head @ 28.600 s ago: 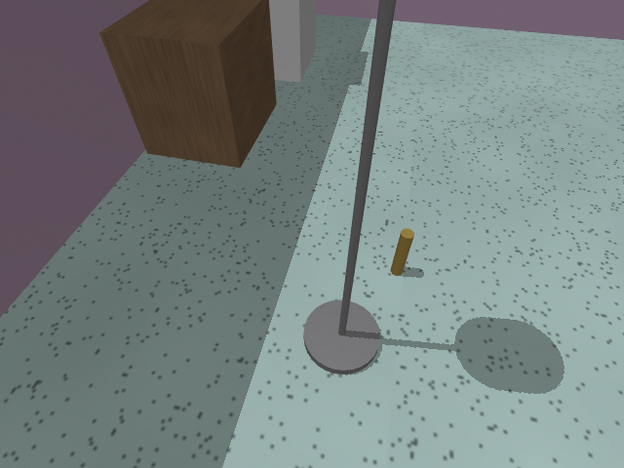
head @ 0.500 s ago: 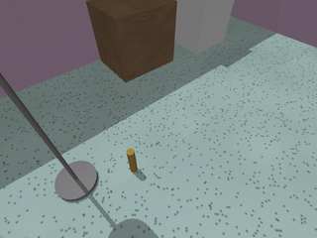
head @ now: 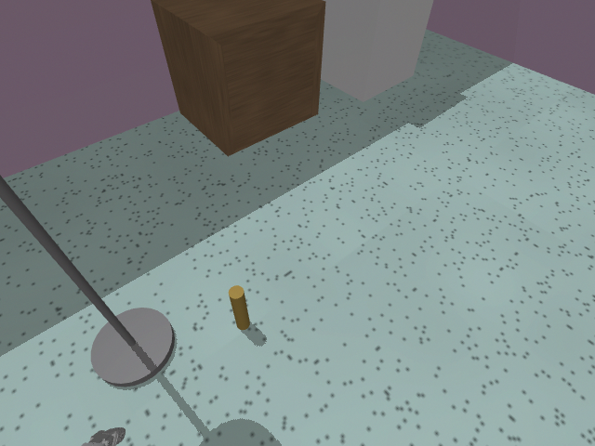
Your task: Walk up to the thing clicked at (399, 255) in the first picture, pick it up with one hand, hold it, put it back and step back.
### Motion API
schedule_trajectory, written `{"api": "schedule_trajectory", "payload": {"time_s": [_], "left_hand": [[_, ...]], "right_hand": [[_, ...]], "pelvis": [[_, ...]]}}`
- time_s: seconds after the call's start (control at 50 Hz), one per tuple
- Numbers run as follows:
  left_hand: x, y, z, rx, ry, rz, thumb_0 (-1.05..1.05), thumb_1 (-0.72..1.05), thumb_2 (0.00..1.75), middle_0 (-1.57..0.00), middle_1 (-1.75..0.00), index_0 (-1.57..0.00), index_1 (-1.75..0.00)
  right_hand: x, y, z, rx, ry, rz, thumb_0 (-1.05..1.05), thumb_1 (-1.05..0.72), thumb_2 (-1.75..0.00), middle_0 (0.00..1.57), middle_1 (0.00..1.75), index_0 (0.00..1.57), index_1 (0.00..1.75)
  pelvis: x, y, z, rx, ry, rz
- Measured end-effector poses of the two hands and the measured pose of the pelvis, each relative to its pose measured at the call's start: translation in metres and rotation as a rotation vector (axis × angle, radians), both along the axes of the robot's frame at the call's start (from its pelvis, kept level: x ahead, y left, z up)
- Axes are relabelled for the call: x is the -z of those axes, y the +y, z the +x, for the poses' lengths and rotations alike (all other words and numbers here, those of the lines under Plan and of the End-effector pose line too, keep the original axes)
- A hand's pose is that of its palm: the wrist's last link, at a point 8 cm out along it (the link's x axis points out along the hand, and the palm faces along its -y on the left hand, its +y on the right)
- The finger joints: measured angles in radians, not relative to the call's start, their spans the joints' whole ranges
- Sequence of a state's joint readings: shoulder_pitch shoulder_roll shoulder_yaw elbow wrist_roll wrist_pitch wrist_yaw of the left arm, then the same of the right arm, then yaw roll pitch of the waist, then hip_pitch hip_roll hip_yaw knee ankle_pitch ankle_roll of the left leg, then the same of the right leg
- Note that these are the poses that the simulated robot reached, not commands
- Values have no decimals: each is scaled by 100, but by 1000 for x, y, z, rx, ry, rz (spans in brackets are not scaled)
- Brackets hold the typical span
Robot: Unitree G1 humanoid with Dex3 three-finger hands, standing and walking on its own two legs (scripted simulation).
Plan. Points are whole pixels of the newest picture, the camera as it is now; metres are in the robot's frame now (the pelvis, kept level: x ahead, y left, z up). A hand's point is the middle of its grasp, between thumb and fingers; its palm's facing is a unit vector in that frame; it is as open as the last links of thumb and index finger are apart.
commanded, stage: walk up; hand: left
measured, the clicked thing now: (240, 309) +0.64 +0.20 -0.66
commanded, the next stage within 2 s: stand in 0.24 s
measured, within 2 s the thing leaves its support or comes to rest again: neither
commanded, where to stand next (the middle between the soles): +0.35 -0.01 m, yaw +2 degrees
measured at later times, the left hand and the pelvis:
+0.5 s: hand out of the picture +0.07 +0.26 -0.15, palm faces -0.03 -0.94 -0.33, open 7.4 cm; pelvis +0.00 +0.01 +0.01, yaw -1 degrees
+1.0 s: hand out of the picture +0.07 +0.25 -0.15, palm faces -0.07 -0.94 -0.34, open 7.4 cm; pelvis -0.01 +0.00 +0.01, yaw -1 degrees
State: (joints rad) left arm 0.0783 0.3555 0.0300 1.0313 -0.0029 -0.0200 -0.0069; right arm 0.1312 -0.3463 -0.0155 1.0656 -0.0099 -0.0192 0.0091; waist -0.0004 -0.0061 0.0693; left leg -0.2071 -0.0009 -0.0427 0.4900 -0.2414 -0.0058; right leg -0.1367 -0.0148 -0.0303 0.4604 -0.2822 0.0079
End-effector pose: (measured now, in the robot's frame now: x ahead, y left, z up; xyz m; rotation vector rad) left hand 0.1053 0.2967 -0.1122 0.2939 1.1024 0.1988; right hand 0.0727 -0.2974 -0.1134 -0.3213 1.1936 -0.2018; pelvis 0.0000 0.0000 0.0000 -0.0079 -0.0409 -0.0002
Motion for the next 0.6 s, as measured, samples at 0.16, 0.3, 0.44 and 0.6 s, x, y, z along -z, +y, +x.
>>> {"api": "schedule_trajectory", "payload": {"time_s": [0.16,0.3,0.44,0.6], "left_hand": [[-1,5,3,-6,10,-1,1,90,90,-20,-30,-20,-30],[-1,9,-12,-14,57,3,1,90,90,-20,-30,-20,-30],[0,7,-31,-7,116,1,1,90,90,-20,-30,-20,-30],[0,5,-43,0,139,2,1,90,90,-20,-30,-20,-30]], "right_hand": [[-6,7,22,-12,-34,0,0,-91,-90,20,30,21,29],[-9,13,32,-22,-46,11,0,-91,-90,20,30,21,29],[-9,13,28,-15,-43,19,0,-91,-90,20,30,21,29],[-7,9,9,3,-8,20,0,-91,-90,20,30,21,29]], "pelvis": [[-3,4,1,-3,3,-2],[-6,6,2,1,2,1],[-9,7,-1,8,0,5],[-10,6,-6,13,0,8]]}}
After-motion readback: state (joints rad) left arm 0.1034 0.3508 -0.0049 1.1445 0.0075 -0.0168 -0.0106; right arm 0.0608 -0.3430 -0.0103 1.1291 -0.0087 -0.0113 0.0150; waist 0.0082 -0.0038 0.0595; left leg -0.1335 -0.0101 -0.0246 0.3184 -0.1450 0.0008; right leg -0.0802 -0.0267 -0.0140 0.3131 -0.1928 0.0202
